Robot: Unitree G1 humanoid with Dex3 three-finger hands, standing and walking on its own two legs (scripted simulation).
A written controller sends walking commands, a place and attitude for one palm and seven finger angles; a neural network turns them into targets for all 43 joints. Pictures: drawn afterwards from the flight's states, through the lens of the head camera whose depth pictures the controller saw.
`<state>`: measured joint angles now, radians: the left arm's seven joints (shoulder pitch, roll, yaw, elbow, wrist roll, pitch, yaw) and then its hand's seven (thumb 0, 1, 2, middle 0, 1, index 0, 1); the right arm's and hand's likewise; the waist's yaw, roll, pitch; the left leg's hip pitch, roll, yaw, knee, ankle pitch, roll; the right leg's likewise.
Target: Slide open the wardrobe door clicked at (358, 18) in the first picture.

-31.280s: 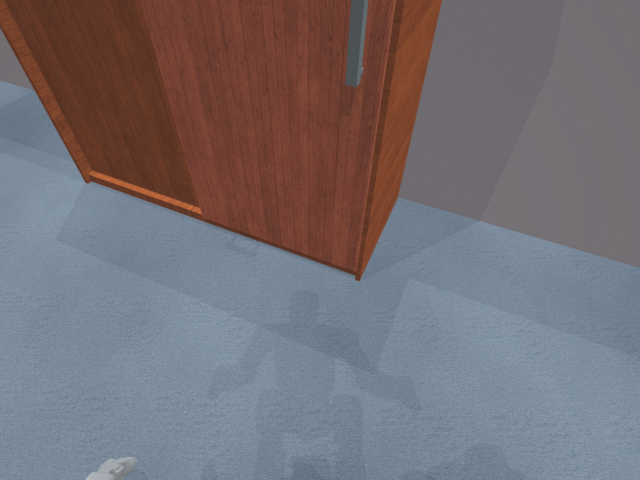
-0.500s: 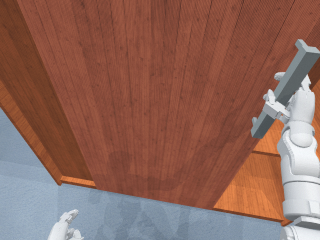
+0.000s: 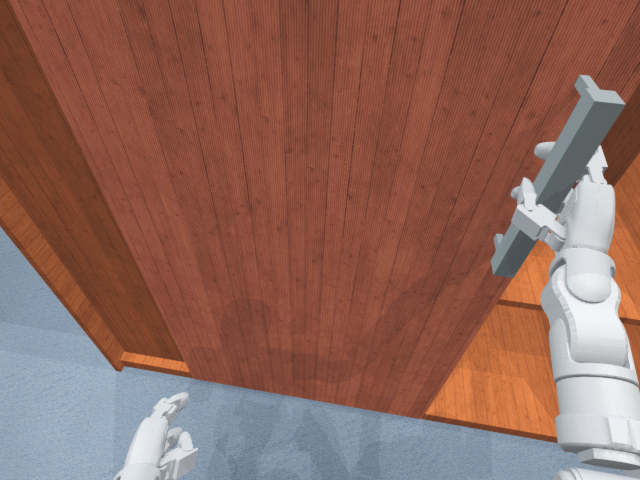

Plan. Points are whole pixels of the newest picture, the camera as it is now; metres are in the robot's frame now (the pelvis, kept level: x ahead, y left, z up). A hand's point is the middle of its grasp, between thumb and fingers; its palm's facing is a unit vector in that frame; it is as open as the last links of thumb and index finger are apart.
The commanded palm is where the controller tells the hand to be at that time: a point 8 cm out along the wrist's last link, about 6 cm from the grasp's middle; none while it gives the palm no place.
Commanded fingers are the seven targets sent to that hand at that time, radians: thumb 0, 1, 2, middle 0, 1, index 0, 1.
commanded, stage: loosen the grip on the handle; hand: right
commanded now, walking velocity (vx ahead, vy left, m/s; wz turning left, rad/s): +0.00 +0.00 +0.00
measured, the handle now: (538, 188) +0.42 -0.25 +0.18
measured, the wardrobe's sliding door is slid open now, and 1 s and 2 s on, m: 0.43 0.43 0.43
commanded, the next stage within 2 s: slip the hand off the handle in 0.68 s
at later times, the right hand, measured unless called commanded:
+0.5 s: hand (540, 213) +0.37 -0.23 +0.19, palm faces +0.38 +0.91 -0.16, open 13.5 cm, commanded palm +0.33 -0.27 +0.18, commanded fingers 0.00 0.55 -0.20 0.30 1.22 0.30 1.22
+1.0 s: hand (565, 218) +0.38 -0.27 +0.18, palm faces +0.38 +0.92 -0.10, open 14.7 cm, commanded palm +0.34 -0.31 +0.18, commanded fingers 0.00 0.55 -0.20 0.25 1.15 0.25 1.15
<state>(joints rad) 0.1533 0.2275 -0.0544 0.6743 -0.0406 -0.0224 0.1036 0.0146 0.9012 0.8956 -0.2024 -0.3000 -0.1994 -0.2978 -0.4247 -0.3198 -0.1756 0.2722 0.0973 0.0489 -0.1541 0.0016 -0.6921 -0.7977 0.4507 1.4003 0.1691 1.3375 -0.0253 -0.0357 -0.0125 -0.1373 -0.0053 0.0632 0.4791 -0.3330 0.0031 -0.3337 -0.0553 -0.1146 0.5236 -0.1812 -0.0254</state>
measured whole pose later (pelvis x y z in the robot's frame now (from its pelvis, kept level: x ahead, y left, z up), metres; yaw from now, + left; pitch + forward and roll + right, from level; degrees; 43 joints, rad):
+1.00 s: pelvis -0.03 +0.01 -0.01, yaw +2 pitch +2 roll +2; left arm 0.30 0.25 -0.02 0.70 -0.04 -0.16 0.11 0.02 0.90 0.90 -0.20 -0.30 -0.20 -0.30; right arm -0.52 -0.47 -0.40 0.58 0.08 -0.10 -0.01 -0.01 0.55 -0.20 0.29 1.17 0.25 1.15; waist 0.02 -0.02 -0.05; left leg -0.31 -0.06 -0.02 0.64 -0.36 0.02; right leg -0.48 -0.02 0.01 0.64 -0.20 -0.02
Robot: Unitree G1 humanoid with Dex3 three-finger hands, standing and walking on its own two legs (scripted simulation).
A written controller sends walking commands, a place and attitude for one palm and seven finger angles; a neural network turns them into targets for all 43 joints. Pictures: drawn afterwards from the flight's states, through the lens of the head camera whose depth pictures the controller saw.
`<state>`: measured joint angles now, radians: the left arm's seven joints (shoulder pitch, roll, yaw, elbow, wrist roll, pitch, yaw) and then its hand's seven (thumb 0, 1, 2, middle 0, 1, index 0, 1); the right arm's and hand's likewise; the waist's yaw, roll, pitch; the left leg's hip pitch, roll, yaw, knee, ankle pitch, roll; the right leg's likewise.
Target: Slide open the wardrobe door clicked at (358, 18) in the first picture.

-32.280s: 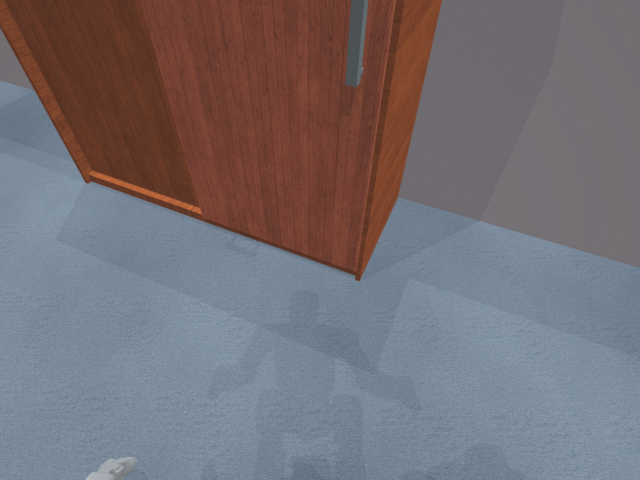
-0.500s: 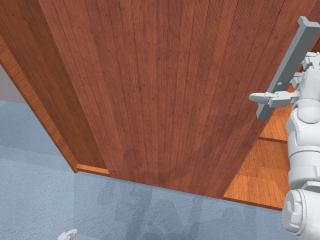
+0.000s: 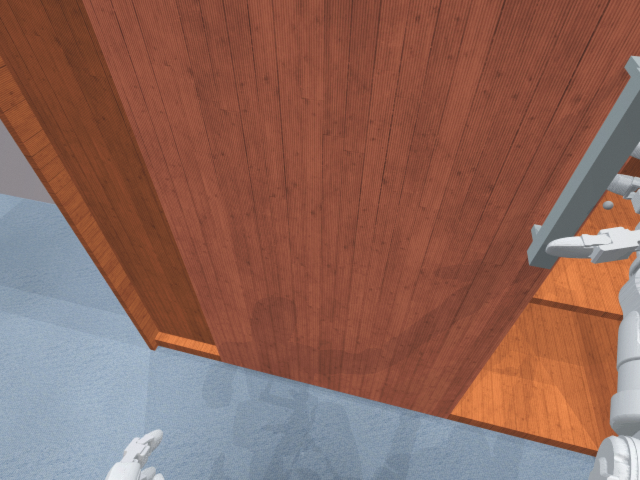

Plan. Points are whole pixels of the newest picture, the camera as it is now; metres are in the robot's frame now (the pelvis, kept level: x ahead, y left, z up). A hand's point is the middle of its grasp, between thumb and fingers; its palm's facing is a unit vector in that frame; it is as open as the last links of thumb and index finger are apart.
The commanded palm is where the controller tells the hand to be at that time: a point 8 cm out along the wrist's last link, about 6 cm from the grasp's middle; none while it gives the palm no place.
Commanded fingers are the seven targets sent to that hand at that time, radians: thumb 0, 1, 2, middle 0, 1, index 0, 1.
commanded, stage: slip the hand off the handle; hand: right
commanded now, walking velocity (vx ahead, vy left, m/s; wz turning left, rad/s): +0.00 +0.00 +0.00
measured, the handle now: (581, 175) +0.44 -0.28 +0.20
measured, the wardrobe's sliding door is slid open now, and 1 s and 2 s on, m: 0.43 0.43 0.43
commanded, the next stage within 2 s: draw the hand back to the body in 1.78 s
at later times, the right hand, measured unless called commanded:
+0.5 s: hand out of the picture +0.36 -0.32 +0.20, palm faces +0.41 +0.90 -0.12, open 14.6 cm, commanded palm +0.31 -0.35 +0.19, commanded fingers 0.00 0.55 -0.20 0.25 1.15 0.25 1.15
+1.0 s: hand out of the picture +0.27 -0.29 +0.20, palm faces +0.42 +0.90 -0.13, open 14.6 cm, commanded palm +0.22 -0.33 +0.19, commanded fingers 0.00 0.55 -0.20 0.25 1.15 0.25 1.15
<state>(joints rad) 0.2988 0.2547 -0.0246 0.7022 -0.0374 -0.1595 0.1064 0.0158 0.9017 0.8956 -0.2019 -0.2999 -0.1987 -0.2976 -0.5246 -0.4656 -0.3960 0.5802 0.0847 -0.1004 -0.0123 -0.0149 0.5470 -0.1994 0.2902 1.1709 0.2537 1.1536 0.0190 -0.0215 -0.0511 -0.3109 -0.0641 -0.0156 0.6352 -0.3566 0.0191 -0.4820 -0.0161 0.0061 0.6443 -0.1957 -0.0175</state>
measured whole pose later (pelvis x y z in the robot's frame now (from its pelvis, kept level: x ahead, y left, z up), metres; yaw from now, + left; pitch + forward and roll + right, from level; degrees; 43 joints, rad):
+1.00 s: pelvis +0.00 +0.02 +0.00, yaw -2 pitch -3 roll +1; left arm 0.21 0.24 -0.06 0.67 -0.05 -0.18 0.15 0.02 0.90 0.90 -0.20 -0.30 -0.20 -0.30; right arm -0.12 -0.42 -0.42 0.12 0.22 0.05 0.09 -0.01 0.55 -0.20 0.26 1.15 0.26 1.15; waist -0.05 -0.05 -0.05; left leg -0.20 -0.06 0.03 0.59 -0.35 0.04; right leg -0.37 -0.01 0.05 0.59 -0.17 0.00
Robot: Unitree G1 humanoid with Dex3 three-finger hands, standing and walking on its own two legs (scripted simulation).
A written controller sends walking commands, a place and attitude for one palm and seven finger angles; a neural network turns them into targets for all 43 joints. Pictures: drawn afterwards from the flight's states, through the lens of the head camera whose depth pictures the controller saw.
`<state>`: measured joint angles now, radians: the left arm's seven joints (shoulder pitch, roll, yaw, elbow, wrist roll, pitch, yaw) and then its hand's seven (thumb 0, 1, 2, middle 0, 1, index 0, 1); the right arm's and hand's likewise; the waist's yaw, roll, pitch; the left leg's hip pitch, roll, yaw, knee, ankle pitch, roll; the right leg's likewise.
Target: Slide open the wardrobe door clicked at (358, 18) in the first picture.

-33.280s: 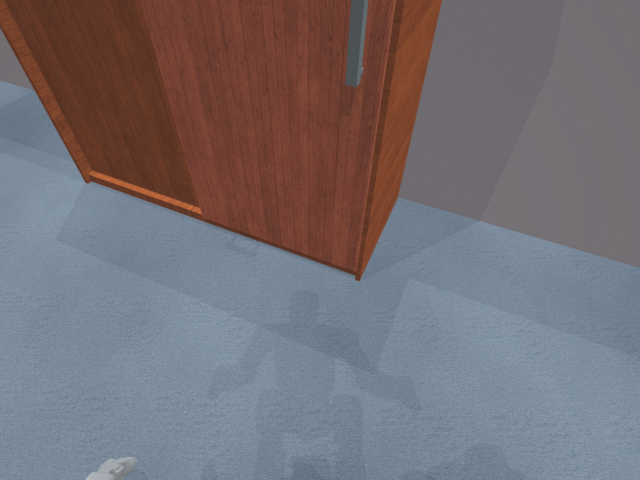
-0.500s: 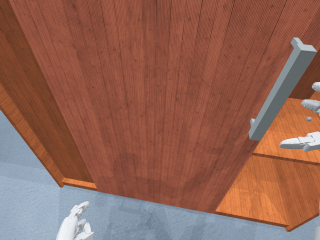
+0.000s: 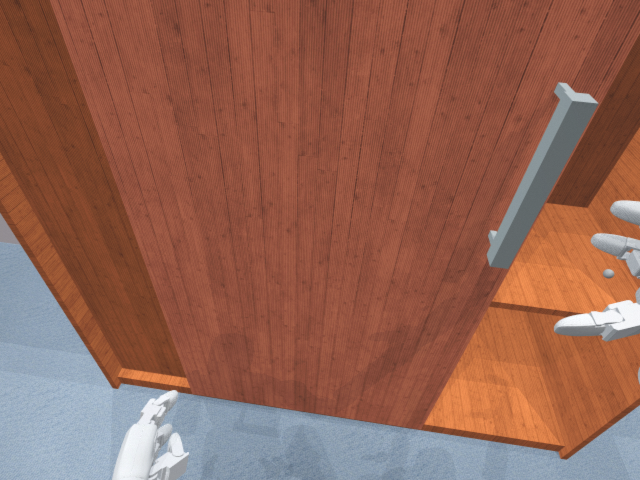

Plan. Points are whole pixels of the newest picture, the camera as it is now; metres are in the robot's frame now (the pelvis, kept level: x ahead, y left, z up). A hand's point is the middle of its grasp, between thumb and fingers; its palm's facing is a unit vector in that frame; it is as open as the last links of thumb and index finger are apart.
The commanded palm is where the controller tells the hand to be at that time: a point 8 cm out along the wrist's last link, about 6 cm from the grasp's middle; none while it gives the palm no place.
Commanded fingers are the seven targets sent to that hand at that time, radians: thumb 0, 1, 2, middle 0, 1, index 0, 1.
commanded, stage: slip the hand off the handle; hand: right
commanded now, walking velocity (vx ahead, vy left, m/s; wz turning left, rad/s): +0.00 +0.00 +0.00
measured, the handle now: (527, 183) +0.46 -0.28 +0.19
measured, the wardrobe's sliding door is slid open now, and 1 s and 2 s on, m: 0.43 0.43 0.43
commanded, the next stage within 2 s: draw the hand back to the body in 0.78 s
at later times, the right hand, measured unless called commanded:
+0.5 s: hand (623, 288) +0.27 -0.30 +0.19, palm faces +0.37 +0.92 -0.12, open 14.7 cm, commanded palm +0.22 -0.34 +0.19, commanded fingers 0.00 0.55 -0.20 0.25 1.15 0.25 1.15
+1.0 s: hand (636, 307) +0.24 -0.30 +0.19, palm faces +0.29 +0.96 -0.05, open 14.7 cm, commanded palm +0.20 -0.34 +0.19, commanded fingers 0.00 0.55 -0.20 0.25 1.15 0.25 1.15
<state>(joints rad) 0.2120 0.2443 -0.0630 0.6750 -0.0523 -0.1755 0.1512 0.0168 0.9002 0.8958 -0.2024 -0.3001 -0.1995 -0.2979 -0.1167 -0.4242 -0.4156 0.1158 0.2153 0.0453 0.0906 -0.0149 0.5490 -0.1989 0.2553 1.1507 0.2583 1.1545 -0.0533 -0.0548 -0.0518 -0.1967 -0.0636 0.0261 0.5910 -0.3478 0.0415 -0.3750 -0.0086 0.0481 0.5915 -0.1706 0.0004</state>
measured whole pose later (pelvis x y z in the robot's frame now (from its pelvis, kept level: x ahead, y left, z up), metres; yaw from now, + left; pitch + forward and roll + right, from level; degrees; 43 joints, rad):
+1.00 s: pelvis +0.00 -0.02 +0.00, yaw -1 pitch -4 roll +2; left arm 0.19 0.24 -0.09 0.70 -0.06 -0.22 0.18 0.02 0.90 0.90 -0.20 -0.30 -0.20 -0.30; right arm 0.01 -0.38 -0.43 -0.09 0.32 0.14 0.21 -0.02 0.55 -0.20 0.25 1.15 0.26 1.15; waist -0.09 -0.05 -0.03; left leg -0.15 -0.04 0.04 0.56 -0.34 0.02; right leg -0.34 0.02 0.06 0.58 -0.16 -0.02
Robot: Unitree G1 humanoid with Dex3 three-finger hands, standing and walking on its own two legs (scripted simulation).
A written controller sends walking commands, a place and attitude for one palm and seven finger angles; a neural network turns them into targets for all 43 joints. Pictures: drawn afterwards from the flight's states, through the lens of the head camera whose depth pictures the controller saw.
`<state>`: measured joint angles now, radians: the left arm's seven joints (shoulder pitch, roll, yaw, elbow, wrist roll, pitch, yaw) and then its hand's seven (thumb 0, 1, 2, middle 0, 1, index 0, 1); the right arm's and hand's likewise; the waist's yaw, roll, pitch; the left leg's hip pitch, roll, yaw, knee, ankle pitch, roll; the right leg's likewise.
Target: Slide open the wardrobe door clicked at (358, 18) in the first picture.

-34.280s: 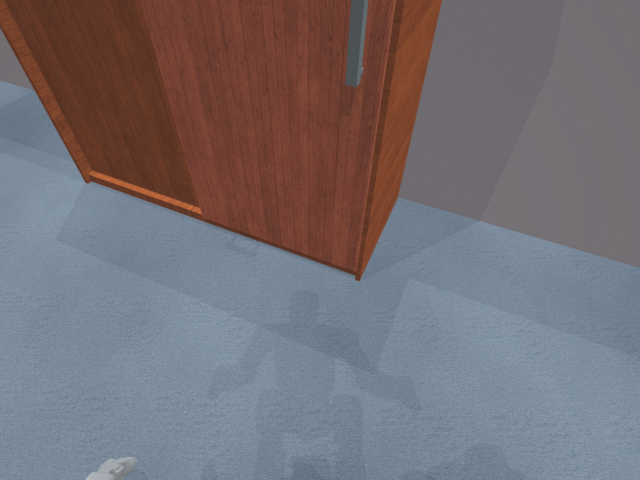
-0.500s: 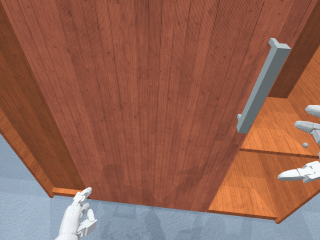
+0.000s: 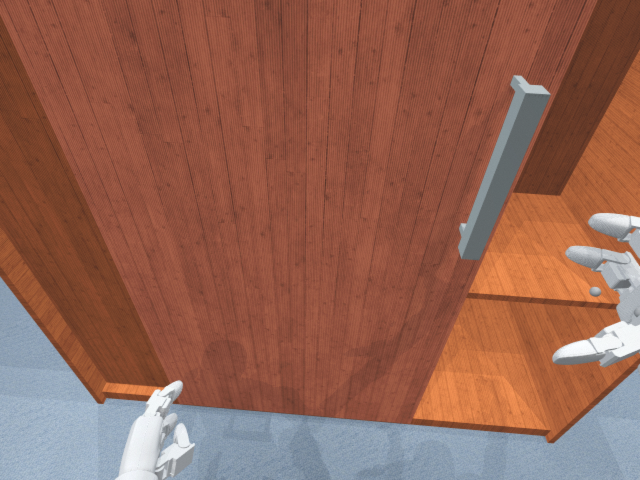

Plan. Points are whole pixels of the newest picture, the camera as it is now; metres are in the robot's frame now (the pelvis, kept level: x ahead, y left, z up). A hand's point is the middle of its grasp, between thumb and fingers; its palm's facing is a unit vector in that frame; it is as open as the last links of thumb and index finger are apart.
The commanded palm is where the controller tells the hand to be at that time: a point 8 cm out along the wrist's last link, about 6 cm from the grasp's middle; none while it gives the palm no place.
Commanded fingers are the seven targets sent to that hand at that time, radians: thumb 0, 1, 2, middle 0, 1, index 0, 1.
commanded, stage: draw the hand back to the body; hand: right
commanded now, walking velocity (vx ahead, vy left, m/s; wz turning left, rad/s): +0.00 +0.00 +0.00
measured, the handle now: (491, 175) +0.46 -0.25 +0.19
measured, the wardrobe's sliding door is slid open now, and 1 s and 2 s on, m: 0.43 0.43 0.43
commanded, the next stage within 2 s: step back with the hand held close in 1.48 s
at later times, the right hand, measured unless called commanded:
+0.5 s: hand (619, 329) +0.21 -0.28 +0.18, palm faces +0.38 +0.90 -0.20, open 14.2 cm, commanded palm +0.17 -0.31 +0.18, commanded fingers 0.00 0.15 -0.39 0.24 0.92 0.24 0.92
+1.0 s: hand (585, 306) +0.23 -0.27 +0.18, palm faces +0.42 +0.84 -0.35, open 9.7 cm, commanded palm +0.19 -0.30 +0.18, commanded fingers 0.00 -0.75 -0.83 0.20 0.38 0.20 0.38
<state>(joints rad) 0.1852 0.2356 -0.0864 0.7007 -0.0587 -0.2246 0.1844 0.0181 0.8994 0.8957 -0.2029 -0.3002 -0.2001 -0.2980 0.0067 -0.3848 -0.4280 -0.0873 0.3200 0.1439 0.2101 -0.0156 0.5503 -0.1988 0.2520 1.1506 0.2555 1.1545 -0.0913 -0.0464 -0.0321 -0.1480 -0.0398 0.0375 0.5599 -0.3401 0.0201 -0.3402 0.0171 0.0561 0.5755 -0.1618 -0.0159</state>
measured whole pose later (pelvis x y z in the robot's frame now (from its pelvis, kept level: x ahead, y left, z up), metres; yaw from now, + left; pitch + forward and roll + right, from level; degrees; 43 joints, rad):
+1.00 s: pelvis +0.03 -0.01 +0.01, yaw +3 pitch -6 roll +1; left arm 0.19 0.23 -0.04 0.68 0.01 -0.16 0.10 0.02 0.90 0.90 -0.20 -0.30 -0.20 -0.30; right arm 0.40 -0.36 -0.33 -0.36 0.08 -0.09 -0.10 0.00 -0.41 -0.66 0.23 0.59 0.23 0.59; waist -0.07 -0.04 0.02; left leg 0.01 -0.02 -0.02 0.39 -0.29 0.00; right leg -0.17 0.03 0.00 0.42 -0.14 -0.03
